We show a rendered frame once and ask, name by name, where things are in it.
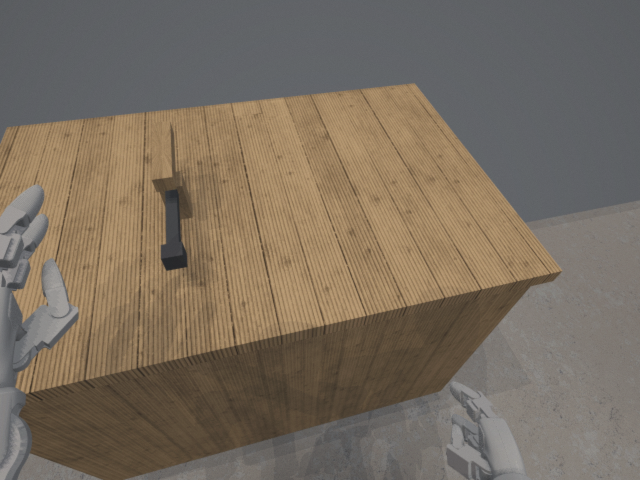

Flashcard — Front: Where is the robot right hand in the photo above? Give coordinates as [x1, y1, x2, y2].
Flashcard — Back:
[446, 381, 527, 480]

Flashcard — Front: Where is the left robot forearm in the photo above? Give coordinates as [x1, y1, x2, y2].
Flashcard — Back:
[0, 387, 32, 480]

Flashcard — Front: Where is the robot left hand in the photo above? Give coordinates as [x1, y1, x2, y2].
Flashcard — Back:
[0, 184, 79, 388]

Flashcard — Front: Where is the counter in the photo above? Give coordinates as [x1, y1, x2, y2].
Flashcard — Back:
[0, 83, 562, 480]

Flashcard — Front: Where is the tap lever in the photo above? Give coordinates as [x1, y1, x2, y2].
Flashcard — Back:
[161, 189, 187, 271]

